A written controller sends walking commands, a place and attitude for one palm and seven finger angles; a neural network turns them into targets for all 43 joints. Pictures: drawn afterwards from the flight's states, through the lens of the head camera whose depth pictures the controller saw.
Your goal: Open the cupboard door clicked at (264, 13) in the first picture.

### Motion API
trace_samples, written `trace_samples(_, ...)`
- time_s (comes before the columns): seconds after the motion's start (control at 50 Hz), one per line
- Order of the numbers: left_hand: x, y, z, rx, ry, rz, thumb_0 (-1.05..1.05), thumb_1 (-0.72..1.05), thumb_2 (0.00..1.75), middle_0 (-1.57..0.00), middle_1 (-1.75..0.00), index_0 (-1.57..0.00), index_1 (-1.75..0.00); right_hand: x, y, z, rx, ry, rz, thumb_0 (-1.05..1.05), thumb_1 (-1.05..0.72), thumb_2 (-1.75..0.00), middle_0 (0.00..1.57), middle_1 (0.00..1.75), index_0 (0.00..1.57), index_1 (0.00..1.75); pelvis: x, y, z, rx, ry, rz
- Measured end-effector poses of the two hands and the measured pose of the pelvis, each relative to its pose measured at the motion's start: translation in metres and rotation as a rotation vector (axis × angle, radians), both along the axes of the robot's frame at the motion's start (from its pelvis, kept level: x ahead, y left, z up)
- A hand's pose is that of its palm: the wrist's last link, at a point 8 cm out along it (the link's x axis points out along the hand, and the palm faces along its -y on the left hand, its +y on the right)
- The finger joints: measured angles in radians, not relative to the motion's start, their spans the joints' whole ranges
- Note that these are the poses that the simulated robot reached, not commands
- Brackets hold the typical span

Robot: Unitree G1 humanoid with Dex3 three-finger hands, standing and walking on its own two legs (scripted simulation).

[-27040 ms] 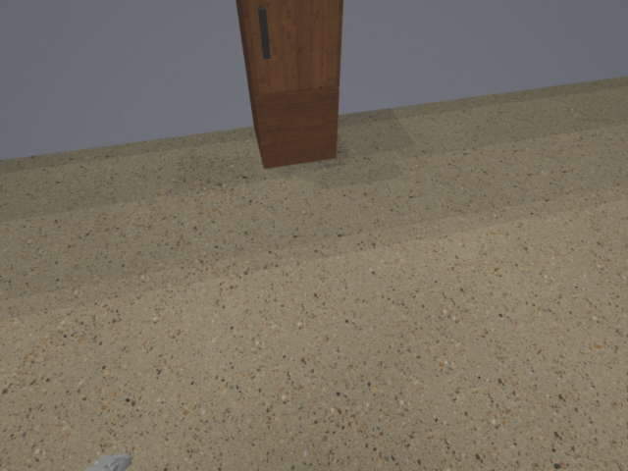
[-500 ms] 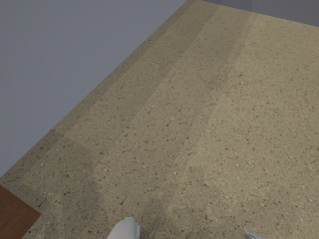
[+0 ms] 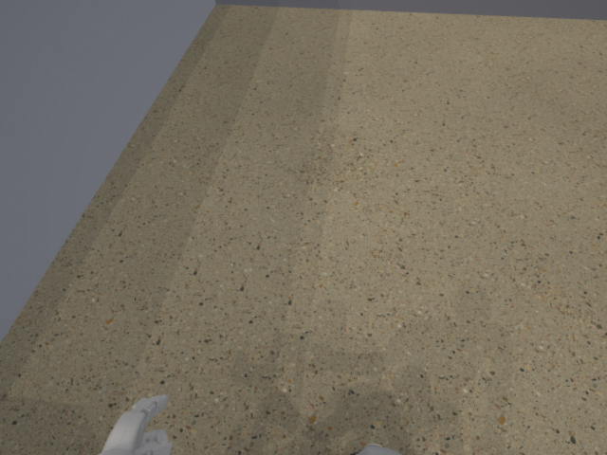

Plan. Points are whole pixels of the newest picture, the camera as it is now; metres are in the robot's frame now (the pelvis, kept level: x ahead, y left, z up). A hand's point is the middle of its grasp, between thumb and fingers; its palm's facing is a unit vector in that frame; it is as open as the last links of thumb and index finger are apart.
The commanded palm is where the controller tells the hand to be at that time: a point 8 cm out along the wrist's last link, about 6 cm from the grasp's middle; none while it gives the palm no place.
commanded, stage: walk to a spot facing it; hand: left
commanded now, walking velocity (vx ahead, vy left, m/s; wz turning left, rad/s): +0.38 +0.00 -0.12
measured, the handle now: out of the picture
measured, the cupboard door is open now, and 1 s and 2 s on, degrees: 49 49 49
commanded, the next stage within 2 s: turn to face it in 0.54 s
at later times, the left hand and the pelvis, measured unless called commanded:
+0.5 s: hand (201, 374) +0.26 +0.18 -0.17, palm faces -0.02 -0.99 -0.17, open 7.3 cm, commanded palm none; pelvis +0.24 +0.00 +0.01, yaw -4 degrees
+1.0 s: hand (256, 252) +0.49 +0.11 -0.15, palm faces +0.08 -0.97 -0.21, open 7.1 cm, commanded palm none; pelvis +0.42 -0.08 +0.01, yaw +4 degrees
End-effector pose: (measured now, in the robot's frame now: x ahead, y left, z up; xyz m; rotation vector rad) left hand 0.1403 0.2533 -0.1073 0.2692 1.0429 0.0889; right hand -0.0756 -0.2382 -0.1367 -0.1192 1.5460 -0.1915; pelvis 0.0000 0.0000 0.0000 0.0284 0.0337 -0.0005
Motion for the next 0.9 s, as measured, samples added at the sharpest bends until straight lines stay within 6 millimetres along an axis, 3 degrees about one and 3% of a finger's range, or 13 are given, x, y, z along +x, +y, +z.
trace_samples(0.04,0.023,-0.012,-0.002,-0.003,-0.026,-0.003,0.00,0.91,0.90,-0.19,-0.30,-0.19,-0.30,0.010,-0.008,-0.004,0.003,0.039,-0.018,0.00,-0.91,-0.90,0.20,0.30,0.20,0.30,0.017,-0.007,-0.002,-0.009,-0.012,-0.006)
trace_samples(0.08,0.031,-0.023,-0.002,-0.016,-0.011,0.007,0.00,0.91,0.90,-0.19,-0.30,-0.19,-0.30,0.036,-0.014,-0.001,-0.006,0.026,-0.023,0.01,-0.91,-0.90,0.20,0.30,0.20,0.30,0.034,-0.010,0.002,-0.013,-0.023,-0.009)
trace_samples(0.16,0.025,-0.039,-0.007,-0.051,0.098,0.043,0.00,0.91,0.90,-0.19,-0.30,-0.20,-0.30,0.118,-0.020,0.009,-0.022,-0.104,-0.011,0.01,-0.91,-0.90,0.20,0.30,0.20,0.30,0.072,-0.014,0.014,-0.019,-0.026,-0.015)
trace_samples(0.3,0.023,-0.023,-0.026,-0.067,0.263,0.128,-0.01,0.95,0.90,-0.20,-0.30,-0.20,-0.30,0.271,-0.006,0.019,-0.014,-0.331,0.066,0.00,-0.91,-0.90,0.19,0.30,0.19,0.30,0.143,-0.009,0.011,-0.045,-0.033,-0.019)
trace_samples(0.38,0.037,-0.014,-0.046,-0.082,0.358,0.139,0.00,0.93,0.90,-0.20,-0.30,-0.20,-0.30,0.334,0.004,0.011,-0.040,-0.428,0.084,0.00,-0.91,-0.90,0.20,0.30,0.20,0.30,0.187,0.003,-0.005,-0.047,-0.043,-0.049)
trace_samples(0.44,0.069,-0.013,-0.043,-0.078,0.368,0.118,0.00,0.92,0.90,-0.20,-0.30,-0.20,-0.30,0.347,0.009,0.011,-0.039,-0.412,0.059,0.00,-0.91,-0.90,0.20,0.30,0.20,0.30,0.212,0.003,-0.002,-0.026,-0.042,-0.066)
trace_samples(0.58,0.184,-0.032,-0.014,-0.070,0.240,0.072,0.01,0.93,0.90,-0.19,-0.30,-0.19,-0.30,0.338,-0.001,0.014,-0.019,-0.221,-0.016,-0.01,-0.93,-0.90,0.20,0.30,0.20,0.30,0.272,-0.009,0.018,-0.011,-0.021,-0.096)
trace_samples(0.66,0.248,-0.051,-0.008,-0.042,0.199,0.014,0.01,0.93,0.90,-0.19,-0.30,-0.19,-0.30,0.333,-0.011,0.007,0.017,-0.120,-0.075,0.00,-0.92,-0.90,0.20,0.30,0.20,0.30,0.308,-0.028,0.016,-0.002,-0.018,-0.115)
trace_samples(0.74,0.305,-0.076,-0.016,-0.013,0.143,-0.021,0.00,0.93,0.90,-0.19,-0.30,-0.19,-0.30,0.339,-0.027,-0.011,0.056,-0.025,-0.117,0.00,-0.91,-0.90,0.20,0.30,0.20,0.30,0.347,-0.056,0.001,0.010,-0.021,-0.105)
trace_samples(0.82,0.329,-0.100,-0.013,-0.033,0.117,0.015,0.00,0.92,0.90,-0.19,-0.30,-0.19,-0.30,0.375,-0.045,-0.009,0.052,0.011,-0.090,0.00,-0.91,-0.90,0.20,0.30,0.20,0.30,0.371,-0.069,0.006,-0.006,-0.031,-0.054)
trace_samples(0.9,0.338,-0.103,-0.008,-0.036,0.101,0.101,-0.02,0.95,0.90,-0.20,-0.30,-0.20,-0.30,0.440,-0.061,0.002,0.033,-0.057,-0.021,0.00,-0.91,-0.90,0.20,0.30,0.20,0.30,0.393,-0.077,0.015,-0.010,-0.022,0.000)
